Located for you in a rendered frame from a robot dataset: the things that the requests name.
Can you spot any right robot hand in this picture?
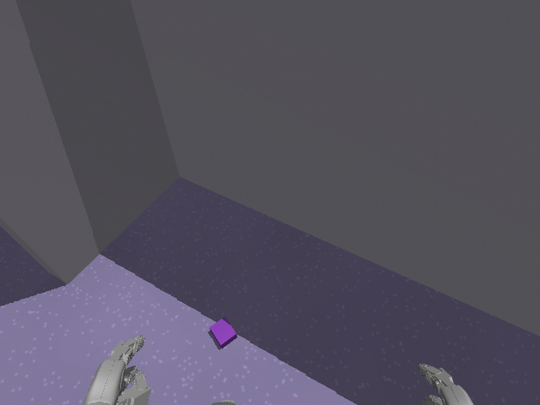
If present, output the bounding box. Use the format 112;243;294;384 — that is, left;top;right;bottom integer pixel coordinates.
418;364;473;405

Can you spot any left robot hand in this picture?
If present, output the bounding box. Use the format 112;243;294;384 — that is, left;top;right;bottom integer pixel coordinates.
84;336;152;405

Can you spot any small box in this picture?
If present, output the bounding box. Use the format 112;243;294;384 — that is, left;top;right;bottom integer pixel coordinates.
210;317;237;348

